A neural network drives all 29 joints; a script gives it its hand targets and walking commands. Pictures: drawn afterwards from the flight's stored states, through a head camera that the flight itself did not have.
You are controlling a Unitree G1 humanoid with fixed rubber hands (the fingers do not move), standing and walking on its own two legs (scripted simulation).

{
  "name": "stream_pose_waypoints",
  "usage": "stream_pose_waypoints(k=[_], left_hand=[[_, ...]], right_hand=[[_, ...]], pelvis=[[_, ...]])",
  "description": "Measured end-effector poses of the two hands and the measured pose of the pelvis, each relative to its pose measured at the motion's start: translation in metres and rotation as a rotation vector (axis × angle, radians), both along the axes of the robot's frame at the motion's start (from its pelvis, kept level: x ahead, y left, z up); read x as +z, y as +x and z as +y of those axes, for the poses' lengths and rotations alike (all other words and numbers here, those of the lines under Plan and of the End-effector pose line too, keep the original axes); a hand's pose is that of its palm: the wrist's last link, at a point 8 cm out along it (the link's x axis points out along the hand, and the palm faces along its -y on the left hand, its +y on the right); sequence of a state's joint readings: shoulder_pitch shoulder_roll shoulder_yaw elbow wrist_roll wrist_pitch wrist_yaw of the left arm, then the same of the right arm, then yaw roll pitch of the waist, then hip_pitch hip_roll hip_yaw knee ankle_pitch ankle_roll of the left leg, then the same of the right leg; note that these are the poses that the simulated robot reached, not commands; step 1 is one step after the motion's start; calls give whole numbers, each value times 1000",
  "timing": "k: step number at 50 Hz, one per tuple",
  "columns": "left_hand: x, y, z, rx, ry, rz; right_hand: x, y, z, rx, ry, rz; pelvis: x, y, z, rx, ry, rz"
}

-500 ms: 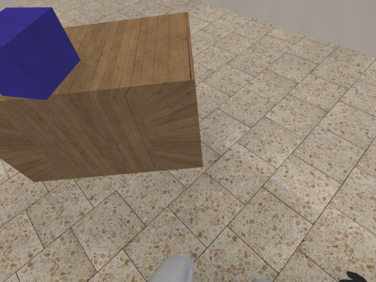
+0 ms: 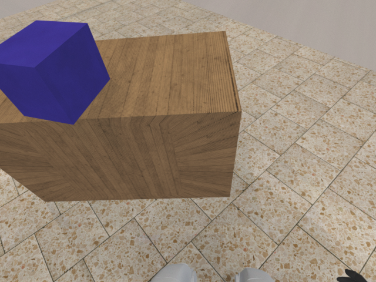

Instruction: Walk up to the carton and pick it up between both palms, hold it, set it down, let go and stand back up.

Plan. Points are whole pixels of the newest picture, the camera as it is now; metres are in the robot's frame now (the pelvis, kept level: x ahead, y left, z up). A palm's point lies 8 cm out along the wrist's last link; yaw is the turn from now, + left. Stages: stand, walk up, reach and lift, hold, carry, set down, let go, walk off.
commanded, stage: walk up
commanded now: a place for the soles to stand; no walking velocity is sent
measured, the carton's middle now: (54, 71) +0.76 +0.50 +0.04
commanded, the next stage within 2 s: none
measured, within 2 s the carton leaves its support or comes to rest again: neither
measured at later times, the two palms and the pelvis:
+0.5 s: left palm out of the picture +0.19 +0.53 -0.08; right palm (273, 250) +0.20 -0.16 -0.12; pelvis +0.13 +0.17 -0.02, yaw +2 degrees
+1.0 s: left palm out of the picture +0.30 +0.75 -0.09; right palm (181, 206) +0.31 +0.06 -0.11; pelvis +0.22 +0.39 -0.02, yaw -1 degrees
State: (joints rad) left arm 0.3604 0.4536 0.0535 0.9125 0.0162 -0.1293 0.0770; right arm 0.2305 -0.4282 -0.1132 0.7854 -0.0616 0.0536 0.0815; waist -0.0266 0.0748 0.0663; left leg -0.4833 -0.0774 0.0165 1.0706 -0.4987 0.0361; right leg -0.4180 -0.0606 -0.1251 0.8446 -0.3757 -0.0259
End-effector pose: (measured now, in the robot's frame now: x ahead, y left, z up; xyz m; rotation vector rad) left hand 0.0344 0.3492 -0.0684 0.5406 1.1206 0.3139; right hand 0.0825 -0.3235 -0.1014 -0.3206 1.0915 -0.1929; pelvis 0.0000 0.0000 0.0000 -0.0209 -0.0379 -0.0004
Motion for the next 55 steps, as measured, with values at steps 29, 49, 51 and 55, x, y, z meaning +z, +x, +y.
stream_pose_waypoints(k=[29,49,51,55], left_hand=[[-3,153,200,-8,29,-33],[-18,257,403,-49,55,-32],[-20,274,400,-80,19,-36],[-24,298,396,-119,-39,-21]], right_hand=[[-19,132,198,-11,-1,77],[-5,236,376,-5,-44,-76],[-5,221,386,-30,-42,-35],[-11,196,401,-89,-40,37]], pelvis=[[-10,147,198,26,8,-11],[-24,215,382,-4,29,-23],[-19,223,391,-15,34,-19],[-15,238,407,-35,42,-6]])
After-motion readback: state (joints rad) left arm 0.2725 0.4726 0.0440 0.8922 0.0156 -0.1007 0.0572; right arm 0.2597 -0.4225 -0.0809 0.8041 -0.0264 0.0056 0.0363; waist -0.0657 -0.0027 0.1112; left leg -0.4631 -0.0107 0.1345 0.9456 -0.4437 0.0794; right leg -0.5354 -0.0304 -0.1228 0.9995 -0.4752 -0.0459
